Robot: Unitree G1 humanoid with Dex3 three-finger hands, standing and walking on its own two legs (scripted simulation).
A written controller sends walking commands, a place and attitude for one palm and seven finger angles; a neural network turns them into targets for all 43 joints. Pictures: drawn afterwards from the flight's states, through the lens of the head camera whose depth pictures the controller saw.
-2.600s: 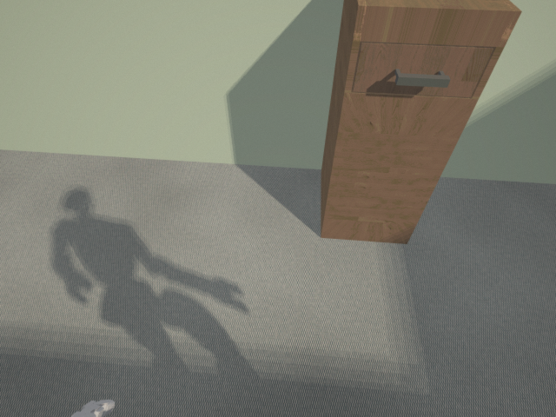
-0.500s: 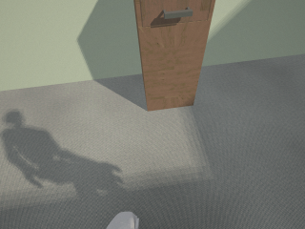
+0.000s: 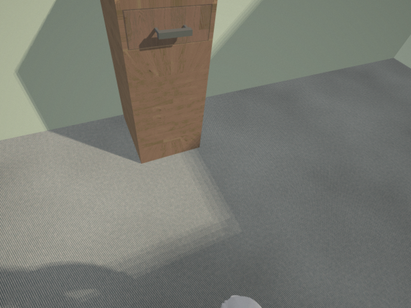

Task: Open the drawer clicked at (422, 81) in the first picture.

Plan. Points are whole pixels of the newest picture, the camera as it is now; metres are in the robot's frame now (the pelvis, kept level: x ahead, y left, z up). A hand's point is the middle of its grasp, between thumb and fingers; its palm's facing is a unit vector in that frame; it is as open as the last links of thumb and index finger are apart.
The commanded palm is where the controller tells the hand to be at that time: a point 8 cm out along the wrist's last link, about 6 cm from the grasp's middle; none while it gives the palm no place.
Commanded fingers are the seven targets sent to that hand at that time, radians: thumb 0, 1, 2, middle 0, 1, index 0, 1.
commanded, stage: walk to a spot facing it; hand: left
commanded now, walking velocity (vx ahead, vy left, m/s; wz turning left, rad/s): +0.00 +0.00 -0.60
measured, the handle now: (173, 30) +1.04 +0.22 +0.03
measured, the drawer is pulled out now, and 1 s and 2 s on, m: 0.00 0.00 0.00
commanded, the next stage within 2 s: none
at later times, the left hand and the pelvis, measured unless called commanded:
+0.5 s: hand (152, 305) +0.15 +0.12 -0.16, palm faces -0.31 -0.92 -0.24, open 7.3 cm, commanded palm none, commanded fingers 0.00 0.90 0.90 -0.20 -0.30 -0.20 -0.30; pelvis +0.01 -0.04 -0.01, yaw -19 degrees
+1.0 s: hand (162, 224) +0.34 +0.13 -0.18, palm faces -0.52 -0.84 -0.16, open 7.3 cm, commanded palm none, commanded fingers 0.00 0.90 0.90 -0.20 -0.30 -0.20 -0.30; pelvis +0.20 -0.02 +0.00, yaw -37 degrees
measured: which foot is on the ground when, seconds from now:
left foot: down 0.00-0.32, up 0.34-0.74, down 0.76-1.00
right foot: up 0.00-0.30, down 0.32-0.76, up 0.78-1.00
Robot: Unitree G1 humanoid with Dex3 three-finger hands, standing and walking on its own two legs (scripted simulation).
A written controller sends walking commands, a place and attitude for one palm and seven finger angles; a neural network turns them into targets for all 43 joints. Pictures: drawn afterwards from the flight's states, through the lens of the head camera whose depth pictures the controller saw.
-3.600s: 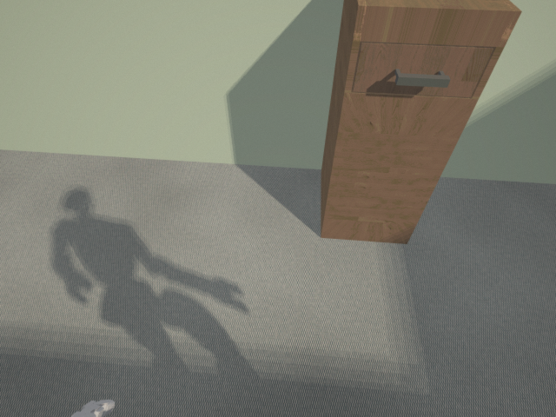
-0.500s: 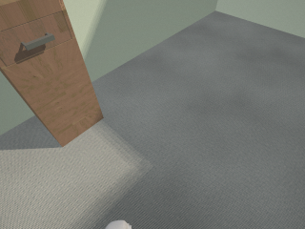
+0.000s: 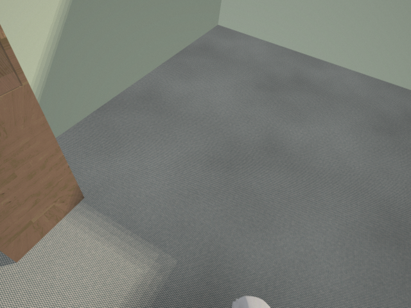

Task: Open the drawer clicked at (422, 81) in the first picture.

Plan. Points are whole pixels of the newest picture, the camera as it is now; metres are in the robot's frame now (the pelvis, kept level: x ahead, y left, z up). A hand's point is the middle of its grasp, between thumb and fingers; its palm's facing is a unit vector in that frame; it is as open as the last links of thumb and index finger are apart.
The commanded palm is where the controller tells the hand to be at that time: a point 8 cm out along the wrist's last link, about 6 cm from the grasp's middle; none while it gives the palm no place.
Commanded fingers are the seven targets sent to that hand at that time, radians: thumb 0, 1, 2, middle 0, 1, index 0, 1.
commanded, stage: walk to a spot facing it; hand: left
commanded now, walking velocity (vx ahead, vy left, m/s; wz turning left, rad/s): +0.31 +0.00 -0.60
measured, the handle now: out of the picture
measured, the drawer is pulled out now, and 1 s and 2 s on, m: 0.00 0.00 0.00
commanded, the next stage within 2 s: turn to face it in 1.14 s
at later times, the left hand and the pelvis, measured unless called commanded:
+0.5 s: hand (171, 219) +0.38 +0.11 -0.20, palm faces -0.27 -0.95 -0.16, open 7.3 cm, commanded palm none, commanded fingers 0.00 0.90 0.90 -0.20 -0.30 -0.20 -0.30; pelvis +0.23 -0.03 -0.03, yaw -17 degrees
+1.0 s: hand (170, 160) +0.59 +0.15 -0.19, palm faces -0.48 -0.85 -0.23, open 7.3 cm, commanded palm none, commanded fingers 0.00 0.90 0.90 -0.20 -0.30 -0.20 -0.30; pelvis +0.46 -0.02 -0.02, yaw -36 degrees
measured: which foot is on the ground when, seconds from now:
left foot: down 0.00-0.40, up 0.42-0.82, down 0.84-1.00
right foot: up 0.00-0.38, down 0.40-0.84, up 0.86-1.00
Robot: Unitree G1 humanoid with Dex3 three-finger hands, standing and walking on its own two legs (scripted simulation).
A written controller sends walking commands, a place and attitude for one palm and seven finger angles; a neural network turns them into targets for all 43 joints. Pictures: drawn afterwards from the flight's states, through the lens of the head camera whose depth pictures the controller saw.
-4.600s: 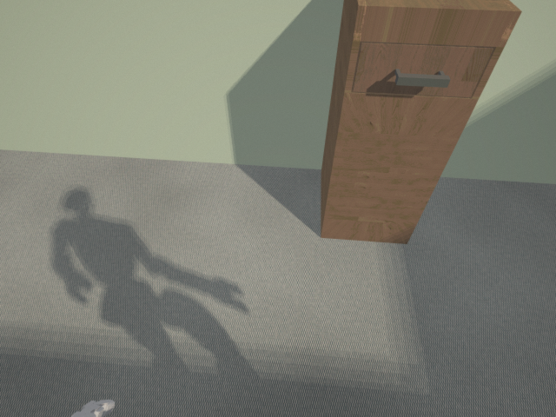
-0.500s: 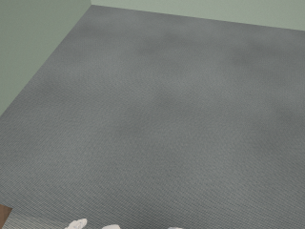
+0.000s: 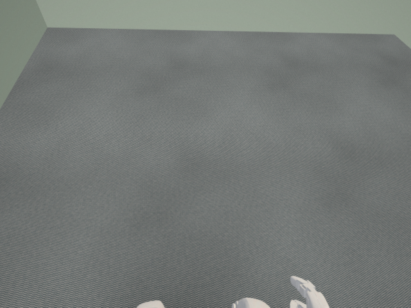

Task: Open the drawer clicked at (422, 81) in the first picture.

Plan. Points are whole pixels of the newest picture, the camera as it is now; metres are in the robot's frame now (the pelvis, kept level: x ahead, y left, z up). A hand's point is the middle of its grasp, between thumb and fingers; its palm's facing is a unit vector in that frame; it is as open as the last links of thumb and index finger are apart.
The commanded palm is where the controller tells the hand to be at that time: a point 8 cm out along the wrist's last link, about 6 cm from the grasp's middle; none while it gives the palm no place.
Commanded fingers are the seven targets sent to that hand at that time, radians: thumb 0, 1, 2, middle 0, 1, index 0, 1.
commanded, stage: walk to a spot facing it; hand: left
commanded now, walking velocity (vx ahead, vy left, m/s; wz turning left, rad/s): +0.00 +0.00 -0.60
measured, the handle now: out of the picture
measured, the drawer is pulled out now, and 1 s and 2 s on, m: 0.00 0.00 0.00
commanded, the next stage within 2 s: turn to face it in 0.14 s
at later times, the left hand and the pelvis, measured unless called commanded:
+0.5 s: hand (168, 265) +0.22 +0.10 -0.14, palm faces -0.18 -0.95 -0.23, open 7.3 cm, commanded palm none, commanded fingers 0.00 0.90 0.90 -0.20 -0.30 -0.20 -0.30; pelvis +0.06 -0.04 +0.00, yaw -8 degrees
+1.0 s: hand out of the picture +0.10 +0.22 -0.15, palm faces +0.19 -0.94 -0.28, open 7.3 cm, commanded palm none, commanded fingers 0.00 0.90 0.90 -0.20 -0.30 -0.20 -0.30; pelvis +0.04 -0.01 +0.01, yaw +8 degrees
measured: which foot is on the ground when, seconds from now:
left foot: down 0.00-0.28, up 0.30-0.66, down 0.68-1.00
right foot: up 0.00-0.26, down 0.28-0.70, up 0.72-1.00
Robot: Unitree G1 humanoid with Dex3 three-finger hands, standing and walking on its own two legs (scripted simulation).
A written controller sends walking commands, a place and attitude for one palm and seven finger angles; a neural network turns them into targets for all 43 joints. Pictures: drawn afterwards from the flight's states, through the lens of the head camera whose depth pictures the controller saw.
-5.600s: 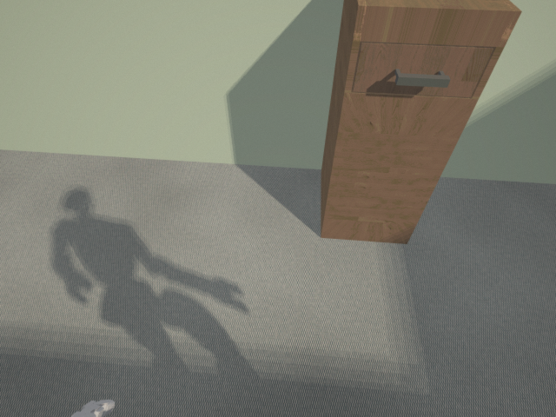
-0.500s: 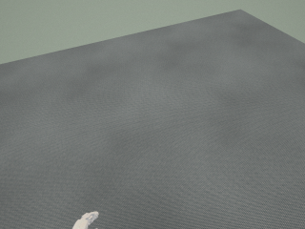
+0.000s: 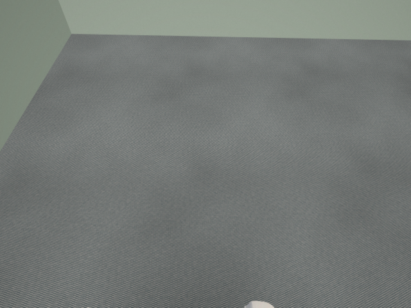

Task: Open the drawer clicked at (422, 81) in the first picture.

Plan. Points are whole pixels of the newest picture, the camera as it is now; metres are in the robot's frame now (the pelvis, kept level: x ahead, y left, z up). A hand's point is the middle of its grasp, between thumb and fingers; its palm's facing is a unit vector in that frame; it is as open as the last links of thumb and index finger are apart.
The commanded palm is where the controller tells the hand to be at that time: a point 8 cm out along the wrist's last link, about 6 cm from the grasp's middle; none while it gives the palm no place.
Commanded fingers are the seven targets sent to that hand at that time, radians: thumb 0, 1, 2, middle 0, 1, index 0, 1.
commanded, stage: turn to face it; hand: left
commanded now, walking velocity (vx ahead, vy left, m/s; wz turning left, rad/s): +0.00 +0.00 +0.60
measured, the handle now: out of the picture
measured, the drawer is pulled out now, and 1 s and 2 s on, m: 0.00 0.00 0.00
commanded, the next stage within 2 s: none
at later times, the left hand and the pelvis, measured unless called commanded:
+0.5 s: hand out of the picture -0.05 +0.13 -0.15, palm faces +0.34 -0.90 -0.27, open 7.3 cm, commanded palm none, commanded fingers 0.00 0.90 0.90 -0.20 -0.30 -0.20 -0.30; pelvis -0.05 -0.07 +0.00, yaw +20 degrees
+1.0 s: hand out of the picture -0.13 +0.21 -0.16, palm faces +0.60 -0.76 -0.26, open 7.3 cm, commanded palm none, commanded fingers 0.00 0.90 0.90 -0.20 -0.30 -0.20 -0.30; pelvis -0.09 -0.03 +0.00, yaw +37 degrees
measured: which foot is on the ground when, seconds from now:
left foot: down 0.00-0.20, up 0.22-0.64, down 0.66-1.00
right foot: up 0.00-0.20, down 0.22-0.66, up 0.68-1.00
